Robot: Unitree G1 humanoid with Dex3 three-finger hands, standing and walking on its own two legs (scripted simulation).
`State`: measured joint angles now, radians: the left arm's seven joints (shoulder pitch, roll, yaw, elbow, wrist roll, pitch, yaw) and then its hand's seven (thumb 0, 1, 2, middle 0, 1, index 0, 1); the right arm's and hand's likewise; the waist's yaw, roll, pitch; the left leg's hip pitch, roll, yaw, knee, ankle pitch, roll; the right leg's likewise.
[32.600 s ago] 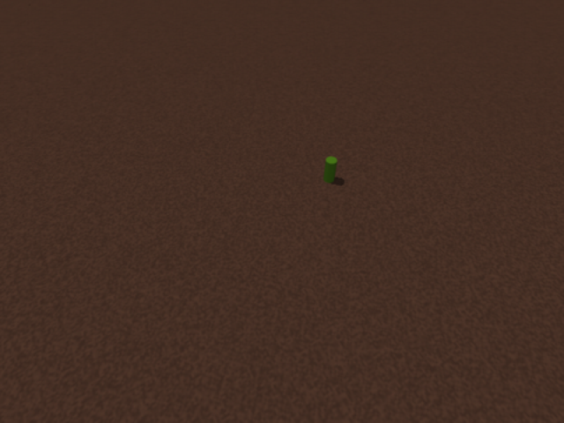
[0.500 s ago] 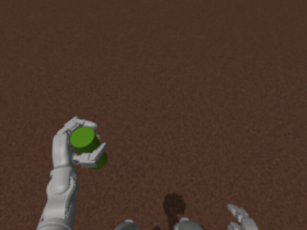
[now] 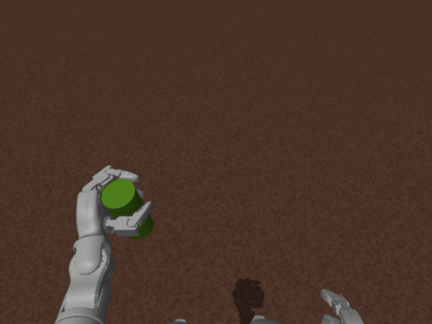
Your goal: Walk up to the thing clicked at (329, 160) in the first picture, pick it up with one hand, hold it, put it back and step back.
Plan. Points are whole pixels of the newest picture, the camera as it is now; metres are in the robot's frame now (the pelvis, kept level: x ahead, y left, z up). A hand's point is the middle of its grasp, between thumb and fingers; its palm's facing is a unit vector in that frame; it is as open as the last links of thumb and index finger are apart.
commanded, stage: hold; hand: left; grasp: from the side
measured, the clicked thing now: (130, 211) +0.32 +0.18 +0.01
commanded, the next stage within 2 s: none
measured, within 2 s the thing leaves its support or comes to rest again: neither
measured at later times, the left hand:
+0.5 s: hand (128, 204) +0.32 +0.17 +0.05, palm faces +0.20 -0.98 -0.04, open 8.1 cm
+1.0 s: hand (126, 205) +0.31 +0.17 +0.06, palm faces +0.23 -0.97 -0.03, open 8.1 cm
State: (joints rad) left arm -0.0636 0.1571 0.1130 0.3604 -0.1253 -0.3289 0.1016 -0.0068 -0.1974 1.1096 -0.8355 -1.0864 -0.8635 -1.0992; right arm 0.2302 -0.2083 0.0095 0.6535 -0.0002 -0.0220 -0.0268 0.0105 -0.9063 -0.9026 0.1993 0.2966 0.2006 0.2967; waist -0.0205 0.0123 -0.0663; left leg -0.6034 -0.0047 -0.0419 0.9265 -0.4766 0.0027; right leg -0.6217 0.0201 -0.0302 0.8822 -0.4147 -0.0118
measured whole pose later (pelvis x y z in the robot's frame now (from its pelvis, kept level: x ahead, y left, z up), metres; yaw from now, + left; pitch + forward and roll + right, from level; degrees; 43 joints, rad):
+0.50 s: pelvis +0.00 +0.00 +0.01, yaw +0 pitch +6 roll -1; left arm -0.06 0.15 0.09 0.37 -0.12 -0.31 0.10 -0.01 -0.20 1.11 -0.84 -1.09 -0.86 -1.10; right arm 0.22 -0.21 0.01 0.66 0.00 -0.03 -0.02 0.01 -0.91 -0.91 0.20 0.30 0.20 0.30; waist -0.01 0.01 -0.05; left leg -0.53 -0.01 -0.03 0.87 -0.45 0.00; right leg -0.55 0.02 -0.02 0.83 -0.39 -0.01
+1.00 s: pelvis -0.01 +0.00 +0.01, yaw +0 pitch +6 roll -1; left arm -0.07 0.15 0.12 0.39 -0.13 -0.34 0.09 -0.01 -0.19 1.11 -0.84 -1.09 -0.86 -1.10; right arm 0.22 -0.21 0.01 0.67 0.00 -0.03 -0.02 0.01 -0.91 -0.91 0.20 0.30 0.20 0.30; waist -0.01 0.01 -0.05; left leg -0.52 -0.01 -0.04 0.86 -0.44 0.00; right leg -0.54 0.02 -0.03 0.82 -0.38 -0.02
